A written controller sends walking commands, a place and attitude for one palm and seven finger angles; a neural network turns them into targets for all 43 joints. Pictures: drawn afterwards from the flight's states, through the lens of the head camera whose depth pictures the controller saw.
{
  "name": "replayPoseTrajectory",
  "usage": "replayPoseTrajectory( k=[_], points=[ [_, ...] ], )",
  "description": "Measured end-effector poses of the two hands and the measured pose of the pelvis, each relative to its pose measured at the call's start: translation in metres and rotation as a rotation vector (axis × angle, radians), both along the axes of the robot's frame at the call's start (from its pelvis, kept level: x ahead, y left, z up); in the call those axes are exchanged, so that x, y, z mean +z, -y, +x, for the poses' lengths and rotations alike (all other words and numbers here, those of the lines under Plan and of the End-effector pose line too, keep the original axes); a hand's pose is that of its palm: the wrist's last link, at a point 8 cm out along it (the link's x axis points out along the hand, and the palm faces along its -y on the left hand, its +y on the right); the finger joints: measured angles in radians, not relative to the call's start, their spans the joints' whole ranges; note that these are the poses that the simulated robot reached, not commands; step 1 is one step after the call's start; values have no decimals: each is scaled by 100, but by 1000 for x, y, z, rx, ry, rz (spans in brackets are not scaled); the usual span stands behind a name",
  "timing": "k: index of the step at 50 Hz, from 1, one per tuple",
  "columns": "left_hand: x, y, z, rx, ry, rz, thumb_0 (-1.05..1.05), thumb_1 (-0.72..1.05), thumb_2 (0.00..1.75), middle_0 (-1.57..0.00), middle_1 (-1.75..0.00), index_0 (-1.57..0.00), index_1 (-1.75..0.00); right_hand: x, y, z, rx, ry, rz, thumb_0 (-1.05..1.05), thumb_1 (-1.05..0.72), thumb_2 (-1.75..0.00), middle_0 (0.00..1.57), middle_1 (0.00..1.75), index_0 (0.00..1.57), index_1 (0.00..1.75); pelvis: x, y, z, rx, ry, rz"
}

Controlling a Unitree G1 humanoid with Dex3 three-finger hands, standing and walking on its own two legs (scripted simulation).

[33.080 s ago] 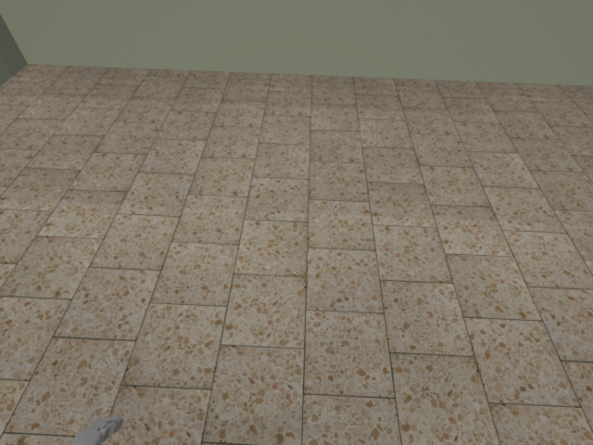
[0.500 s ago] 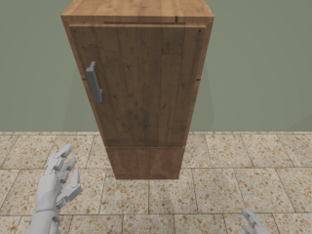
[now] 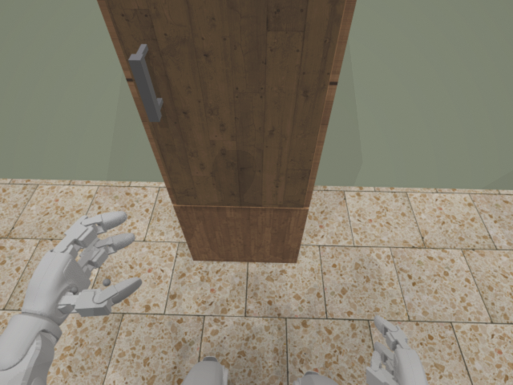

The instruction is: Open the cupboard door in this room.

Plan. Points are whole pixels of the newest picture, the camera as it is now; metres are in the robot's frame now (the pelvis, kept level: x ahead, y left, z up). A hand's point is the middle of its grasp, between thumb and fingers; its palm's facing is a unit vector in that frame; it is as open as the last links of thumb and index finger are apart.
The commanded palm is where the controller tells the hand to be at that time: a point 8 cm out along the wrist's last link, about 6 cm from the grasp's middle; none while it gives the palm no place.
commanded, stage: raise the hand with hooked fingers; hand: left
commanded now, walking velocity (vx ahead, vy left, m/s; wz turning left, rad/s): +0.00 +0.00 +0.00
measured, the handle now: (149, 84) +0.59 +0.23 +0.14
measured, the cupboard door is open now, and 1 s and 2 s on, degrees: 0 0 0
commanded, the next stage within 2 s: move the hooked fingers beside the handle in 1.36 s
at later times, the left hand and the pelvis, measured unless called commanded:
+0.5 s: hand (42, 231) +0.28 +0.29 +0.13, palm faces +0.05 -1.00 -0.05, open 13.3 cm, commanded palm +0.25 +0.34 +0.13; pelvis +0.02 +0.04 +0.03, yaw +0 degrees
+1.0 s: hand (33, 189) +0.32 +0.31 +0.16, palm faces +0.02 -1.00 -0.02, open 14.0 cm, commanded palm +0.29 +0.35 +0.16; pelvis +0.03 +0.03 +0.05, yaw +0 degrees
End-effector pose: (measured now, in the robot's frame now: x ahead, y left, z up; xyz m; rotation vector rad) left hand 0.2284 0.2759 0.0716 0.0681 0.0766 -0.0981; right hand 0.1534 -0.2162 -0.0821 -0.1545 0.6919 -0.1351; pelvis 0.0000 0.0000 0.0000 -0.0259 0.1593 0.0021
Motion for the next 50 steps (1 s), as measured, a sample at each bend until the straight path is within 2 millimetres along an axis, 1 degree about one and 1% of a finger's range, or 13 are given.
replayPoseTrajectory(
  k=[2, 5, 9, 12, 16, 24, 27, 30, 33, 36, 40, 44, 50],
  points=[
    [3, -11, 2, 58, -37, -21, 1, 19, 59, -25, -75, -26, -76, 3, 4, -16, -39, -30, 0, 2, -90, -89, 21, 30, 21, 30, 7, -3, 3, -12, 1, 7],
    [15, -28, -4, 158, 1, -15, 1, 12, 56, -26, -80, -26, -81, 8, 13, -34, -70, -66, -28, 2, -90, -89, 21, 30, 21, 30, 13, -8, 7, -21, 3, 11],
    [26, -38, -11, 191, 88, 10, 1, 3, 52, -26, -86, -26, -87, 14, 24, -42, -61, -92, -86, 2, -90, -89, 20, 30, 21, 30, 17, -16, 9, -15, 8, 6],
    [22, -38, -7, 141, 88, 4, 0, -4, 49, -26, -90, -27, -91, 20, 28, -37, -53, -84, -124, 2, -90, -90, 20, 30, 21, 30, 18, -23, 9, -9, 13, 1],
    [17, -39, 7, 79, 54, -15, 0, -14, 45, -27, -96, -28, -97, 34, 24, -20, -52, -31, -150, 2, -90, -90, 20, 30, 20, 30, 21, -29, 10, -8, 27, -3],
    [58, -64, 28, 135, 161, -16, 0, -33, 37, -29, -108, -29, -109, 62, -10, 23, 5, 108, -105, 2, -91, -90, 20, 29, 20, 30, 32, -37, 19, -8, 60, -9],
    [63, -73, 32, 145, 131, -20, 0, -39, 34, -29, -113, -30, -113, 64, -23, 35, 36, 127, -78, 1, -90, -90, 20, 30, 20, 30, 35, -40, 22, -3, 67, -10],
    [61, -77, 36, 141, 69, -27, -1, -43, 33, -29, -115, -30, -116, 64, -32, 42, 59, 126, -61, 1, -90, -89, 20, 30, 21, 30, 37, -42, 22, 1, 73, -10],
    [60, -80, 40, 142, 43, -30, -1, -46, 31, -29, -117, -30, -118, 63, -36, 43, 72, 110, -59, 1, -90, -89, 21, 30, 21, 30, 39, -42, 23, 1, 77, -9],
    [69, -83, 45, 149, 77, -21, -1, -48, 30, -30, -118, -30, -119, 62, -36, 40, 76, 87, -64, 1, -90, -89, 21, 30, 21, 30, 41, -41, 23, 2, 84, -7],
    [88, -88, 55, 153, 141, -13, -1, -49, 30, -30, -119, -30, -120, 60, -30, 32, 67, 54, -74, 1, -90, -89, 21, 30, 21, 30, 43, -38, 25, 3, 93, -7],
    [99, -91, 66, 141, 134, -22, -1, -50, 30, -30, -120, -30, -120, 58, -19, 23, 37, 29, -81, 1, -90, -89, 21, 30, 21, 30, 46, -35, 26, 2, 98, -4],
    [93, -83, 74, 116, 58, -42, -1, -50, 30, -30, -120, -30, -120, 58, -1, 12, -6, 12, -86, 2, -90, -89, 20, 30, 21, 30, 48, -31, 26, -8, 95, 3]
  ],
)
